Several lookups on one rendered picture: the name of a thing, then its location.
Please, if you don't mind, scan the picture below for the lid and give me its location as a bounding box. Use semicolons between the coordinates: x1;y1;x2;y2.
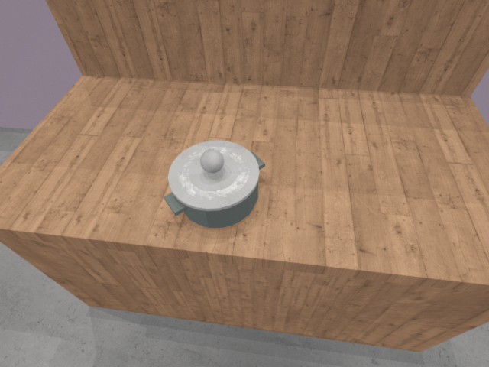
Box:
168;140;259;211

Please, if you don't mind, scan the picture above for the knob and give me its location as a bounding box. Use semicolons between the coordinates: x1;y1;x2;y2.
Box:
200;149;224;173

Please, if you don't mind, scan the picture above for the table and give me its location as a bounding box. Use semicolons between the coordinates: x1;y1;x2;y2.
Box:
0;0;489;352

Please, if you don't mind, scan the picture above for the pot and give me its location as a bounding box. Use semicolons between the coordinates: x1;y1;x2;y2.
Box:
164;151;265;228

